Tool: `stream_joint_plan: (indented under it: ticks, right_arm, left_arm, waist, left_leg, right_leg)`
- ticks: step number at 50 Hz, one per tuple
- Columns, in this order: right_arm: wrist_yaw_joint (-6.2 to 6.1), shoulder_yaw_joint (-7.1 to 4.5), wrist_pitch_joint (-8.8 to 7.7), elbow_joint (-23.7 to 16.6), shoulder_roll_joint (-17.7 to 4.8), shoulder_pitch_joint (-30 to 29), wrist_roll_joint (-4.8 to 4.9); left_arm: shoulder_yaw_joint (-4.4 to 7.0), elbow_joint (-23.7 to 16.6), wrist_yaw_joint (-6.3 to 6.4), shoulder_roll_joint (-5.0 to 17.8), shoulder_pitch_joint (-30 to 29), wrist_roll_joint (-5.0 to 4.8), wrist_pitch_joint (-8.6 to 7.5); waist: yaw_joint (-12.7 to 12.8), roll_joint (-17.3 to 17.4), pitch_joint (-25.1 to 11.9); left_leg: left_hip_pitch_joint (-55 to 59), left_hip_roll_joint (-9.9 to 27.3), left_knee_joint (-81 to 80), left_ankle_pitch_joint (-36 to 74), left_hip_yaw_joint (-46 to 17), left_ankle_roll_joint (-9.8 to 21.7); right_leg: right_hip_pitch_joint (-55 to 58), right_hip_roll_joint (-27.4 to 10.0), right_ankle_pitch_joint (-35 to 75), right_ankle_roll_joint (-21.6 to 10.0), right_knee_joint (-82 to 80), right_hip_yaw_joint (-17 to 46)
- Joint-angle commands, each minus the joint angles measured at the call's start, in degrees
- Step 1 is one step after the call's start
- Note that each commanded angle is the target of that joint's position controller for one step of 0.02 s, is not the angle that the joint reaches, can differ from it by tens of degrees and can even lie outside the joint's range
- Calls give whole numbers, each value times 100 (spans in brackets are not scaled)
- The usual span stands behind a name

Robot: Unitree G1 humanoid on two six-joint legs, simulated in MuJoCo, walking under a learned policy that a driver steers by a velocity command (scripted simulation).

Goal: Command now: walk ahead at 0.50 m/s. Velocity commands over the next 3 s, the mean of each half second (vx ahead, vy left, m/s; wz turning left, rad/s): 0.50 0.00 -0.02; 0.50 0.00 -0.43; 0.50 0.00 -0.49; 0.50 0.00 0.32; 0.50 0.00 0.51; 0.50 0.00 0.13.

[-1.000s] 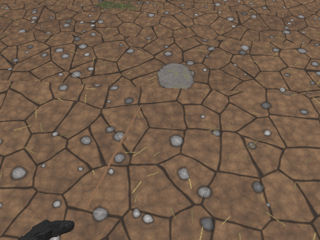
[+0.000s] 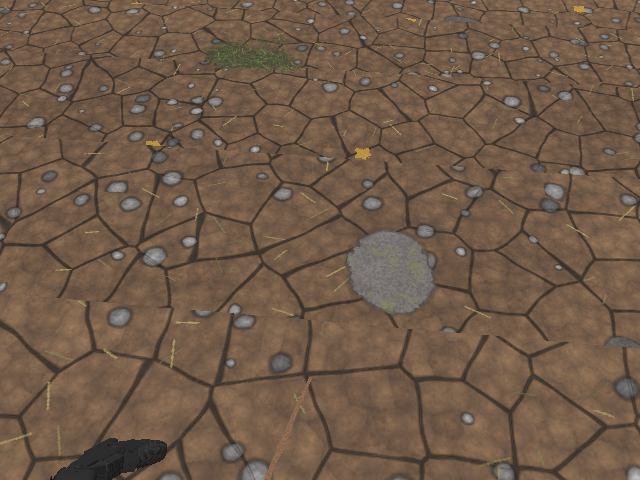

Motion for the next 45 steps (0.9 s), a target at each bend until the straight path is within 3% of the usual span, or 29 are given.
stream_joint_plan:
  ticks: [1,2,3,4,5,6,7,9,13,16,18,24,25,26,27,28,29,30,31,32,33,34,36,40,44,45]
  right_arm:
    - [-65,-51,-28,-437,-618,-27,-167]
    - [3,124,-149,-418,18,663,-103]
    - [32,-22,-246,-387,-644,161,24]
    - [50,-97,-305,-586,-860,-420,146]
    - [199,105,-458,-362,-379,-419,-810]
    - [229,186,-484,-438,-28,-531,-904]
    - [279,240,-462,-436,24,-558,-833]
    - [360,215,-367,-409,-154,-654,-625]
    - [357,324,-234,-551,-37,-1264,-635]
    - [381,388,-167,-652,83,-1684,-594]
    - [400,375,-123,-772,5,-1961,-562]
    - [252,285,-157,-1083,-247,-2706,-443]
    - [233,226,-197,-1051,-369,-2535,-380]
    - [206,119,-262,-914,-624,-2015,-280]
    - [203,62,-315,-640,-916,-953,-280]
    - [168,71,-276,-336,-935,450,-262]
    - [75,56,-289,-37,-664,1063,-448]
    - [23,18,-350,-38,-703,436,-400]
    - [-37,101,-339,-133,-378,-171,-353]
    - [-76,213,-326,-138,-49,-394,-307]
    - [-103,271,-334,-222,180,-665,-341]
    - [-124,282,-350,-265,262,-776,-377]
    - [-115,217,-417,-257,188,-814,-431]
    - [-7,185,-488,105,122,-205,-689]
    - [127,212,-515,294,32,86,-667]
    - [189,219,-474,325,-20,171,-741]
  left_arm:
    - [532,218,117,1526,2152,73,-32]
    - [572,345,84,1709,2372,24,5]
    - [424,295,82,1162,2294,-52,8]
    - [360,235,103,1001,1844,-36,2]
    - [104,420,261,275,2051,540,-183]
    - [84,470,297,217,1888,517,-205]
    - [74,367,324,185,1583,465,-185]
    - [113,267,285,300,1330,387,-233]
    - [180,332,119,505,1705,535,-288]
    - [160,510,-54,449,2016,508,-247]
    - [178,645,-145,523,2226,495,-226]
    - [254,955,-165,709,2438,431,-127]
    - [282,974,-154,791,2373,406,-116]
    - [293,999,-149,792,2383,469,-136]
    - [142,949,-110,225,2887,544,-204]
    - [-72,874,-202,-283,3498,635,-295]
    - [121,868,-263,216,2404,459,-234]
    - [188,801,-169,269,1877,358,-221]
    - [203,839,-31,315,1871,393,-211]
    - [147,838,31,160,1881,508,-201]
    - [70,864,10,-57,1785,573,-178]
    - [51,896,-19,-197,1801,555,-139]
    - [65,930,-132,-173,1685,442,-97]
    - [18,814,-262,-187,1144,404,-2]
    - [57,702,-253,-43,726,409,27]
    - [52,651,-265,-96,581,423,85]
  waist:
    - [1201,-211,-1704]
    - [875,-1596,-2363]
    - [1135,-887,-1963]
    - [1062,-631,-1089]
    - [1019,-389,-349]
    - [793,-442,-61]
    - [601,-301,-154]
    - [441,-162,-241]
    - [597,-1,-76]
    - [685,-49,18]
    - [746,-163,82]
    - [736,-151,179]
    - [541,-126,29]
    - [315,-76,-381]
    - [200,679,-1763]
    - [-124,1806,-3087]
    - [-652,868,-1948]
    - [-393,840,-566]
    - [-78,782,-285]
    - [179,650,-410]
    - [331,511,-375]
    - [444,462,-444]
    - [498,451,-287]
    - [398,349,-90]
    - [375,440,34]
    - [350,528,31]
  left_leg:
    - [-1755,794,3299,3235,-121,407]
    - [-3858,-216,5012,-775,-309,73]
    - [-4491,68,5576,-994,-907,145]
    - [-4816,345,5561,-459,-745,207]
    - [-4694,390,5286,243,-865,323]
    - [-4713,570,4986,537,-799,362]
    - [-4452,708,4800,787,-749,358]
    - [-4211,817,4463,895,-652,242]
    - [-4631,910,3351,2101,-416,-31]
    - [-4165,746,2429,2922,-185,20]
    - [-3961,608,2110,3076,-120,91]
    - [-3633,370,1101,2395,-67,387]
    - [-2931,228,935,2469,133,524]
    - [-1657,192,1212,2720,145,761]
    - [878,1016,1780,3858,-572,1597]
    - [3228,2706,690,2993,-3373,2806]
    - [2344,2471,-5,801,-3696,1942]
    - [786,2252,-328,-194,-2887,1424]
    - [-142,2140,-540,76,-2334,1326]
    - [-583,2029,-677,791,-1919,1300]
    - [-942,1971,-817,1428,-1539,1293]
    - [-1013,1901,-975,1731,-1218,1282]
    - [-1140,1804,-1197,2076,-557,1277]
    - [-967,1865,-1259,3308,305,1371]
    - [-905,1735,-1029,4086,901,1263]
    - [-1045,1683,-968,4020,1056,1198]
  right_leg:
    - [3708,-1050,437,-751,314,1180]
    - [5261,-2069,-1099,-1582,-452,3796]
    - [4972,-1927,-2018,-1370,-897,3955]
    - [4180,-1763,-1909,-1141,-1064,3175]
    - [3196,-1265,-2447,-1056,-1520,2618]
    - [2799,-1161,-1989,-1041,-1659,2216]
    - [2466,-1163,-1531,-1030,-1770,1974]
    - [1982,-1096,-1120,-1102,-1975,1584]
    - [1785,-1079,-185,-1364,-2105,1010]
    - [1509,-911,416,-1290,-1967,565]
    - [1600,-938,456,-1238,-1849,493]
    - [2867,-1259,1134,-933,-1334,850]
    - [2753,-1114,1841,-799,-1014,781]
    - [2277,-770,2386,-512,-385,578]
    - [1118,-96,1427,-86,1223,221]
    - [-751,795,-2596,295,2947,120]
    - [-1674,445,-2989,76,4099,710]
    - [-1976,95,-2426,-90,4450,729]
    - [-1706,-215,-2024,-159,4285,656]
    - [-1255,-424,-1674,-209,4030,729]
    - [-974,-544,-1477,-176,3972,713]
    - [-847,-573,-1417,-149,3840,688]
    - [-978,-596,-1146,-49,3480,601]
    - [-1523,-643,159,50,2532,505]
    - [-1306,-462,929,93,1692,309]
    - [-1068,-385,799,98,1941,143]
